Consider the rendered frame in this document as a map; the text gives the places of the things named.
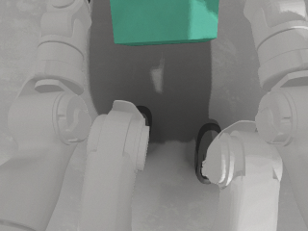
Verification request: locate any robot right upper arm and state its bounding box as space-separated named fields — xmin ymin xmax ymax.
xmin=255 ymin=86 xmax=308 ymax=229

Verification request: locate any robot right thigh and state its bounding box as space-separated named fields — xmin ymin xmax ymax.
xmin=210 ymin=130 xmax=280 ymax=231

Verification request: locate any robot left upper arm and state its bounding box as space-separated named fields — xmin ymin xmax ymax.
xmin=0 ymin=90 xmax=91 ymax=231

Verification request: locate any left robot forearm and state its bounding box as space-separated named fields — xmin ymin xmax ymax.
xmin=7 ymin=0 xmax=92 ymax=130

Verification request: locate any carton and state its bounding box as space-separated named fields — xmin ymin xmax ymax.
xmin=110 ymin=0 xmax=219 ymax=46

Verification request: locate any robot thigh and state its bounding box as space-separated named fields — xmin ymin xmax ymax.
xmin=77 ymin=110 xmax=150 ymax=231
xmin=210 ymin=130 xmax=280 ymax=231

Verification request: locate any robot left thigh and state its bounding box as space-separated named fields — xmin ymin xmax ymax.
xmin=77 ymin=110 xmax=150 ymax=231

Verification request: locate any right robot forearm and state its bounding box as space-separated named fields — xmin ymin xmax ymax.
xmin=243 ymin=0 xmax=308 ymax=91

